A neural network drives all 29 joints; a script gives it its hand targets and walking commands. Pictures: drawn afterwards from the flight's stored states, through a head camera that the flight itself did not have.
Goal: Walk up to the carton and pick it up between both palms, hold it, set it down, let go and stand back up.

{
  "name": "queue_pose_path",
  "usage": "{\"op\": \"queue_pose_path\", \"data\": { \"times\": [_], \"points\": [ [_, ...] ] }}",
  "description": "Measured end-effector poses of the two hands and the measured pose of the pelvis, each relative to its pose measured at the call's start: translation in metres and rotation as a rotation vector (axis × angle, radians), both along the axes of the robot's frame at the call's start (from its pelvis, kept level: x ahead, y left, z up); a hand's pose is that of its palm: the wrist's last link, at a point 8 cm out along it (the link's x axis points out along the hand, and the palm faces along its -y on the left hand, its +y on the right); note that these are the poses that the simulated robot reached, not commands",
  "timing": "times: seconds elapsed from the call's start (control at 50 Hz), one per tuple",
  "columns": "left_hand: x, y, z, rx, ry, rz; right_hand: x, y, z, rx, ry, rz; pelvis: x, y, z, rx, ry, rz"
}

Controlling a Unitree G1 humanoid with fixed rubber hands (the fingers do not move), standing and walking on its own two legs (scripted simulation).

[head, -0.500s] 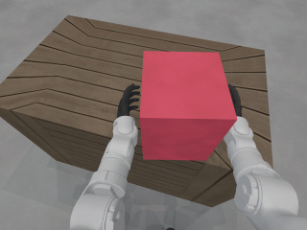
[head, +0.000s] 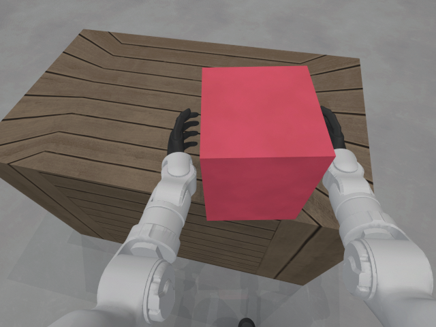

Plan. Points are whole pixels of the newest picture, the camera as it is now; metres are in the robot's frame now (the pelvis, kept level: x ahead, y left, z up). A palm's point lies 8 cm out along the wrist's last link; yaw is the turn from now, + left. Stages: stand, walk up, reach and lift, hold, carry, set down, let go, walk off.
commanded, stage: set down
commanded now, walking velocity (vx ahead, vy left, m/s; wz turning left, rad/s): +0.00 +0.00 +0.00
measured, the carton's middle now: (252, 149) +0.45 -0.06 +0.02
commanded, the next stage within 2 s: none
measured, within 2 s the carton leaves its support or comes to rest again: neither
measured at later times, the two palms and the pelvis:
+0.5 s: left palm (176, 174) +0.37 +0.09 +0.05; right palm (347, 170) +0.38 -0.22 +0.05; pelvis -0.03 -0.01 +0.00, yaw +0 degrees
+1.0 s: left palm (163, 209) +0.32 +0.12 +0.02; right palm (364, 207) +0.31 -0.25 +0.02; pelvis -0.04 -0.01 +0.00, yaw +0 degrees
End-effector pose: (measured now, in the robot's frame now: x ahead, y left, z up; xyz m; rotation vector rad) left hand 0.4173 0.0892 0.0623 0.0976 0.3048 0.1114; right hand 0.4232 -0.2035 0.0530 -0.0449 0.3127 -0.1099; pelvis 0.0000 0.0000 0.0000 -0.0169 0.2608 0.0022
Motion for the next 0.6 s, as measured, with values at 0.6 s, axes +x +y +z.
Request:
{"op": "queue_pose_path", "data": {
  "times": [0.6],
  "points": [
    [-0.060, 0.008, -0.013, -0.021, 0.015, 0.066, -0.062, -0.028, -0.011, 0.005, -0.018, -0.007, -0.034, -0.010, -0.001, 0.021, -0.046, -0.004]
  ]
}}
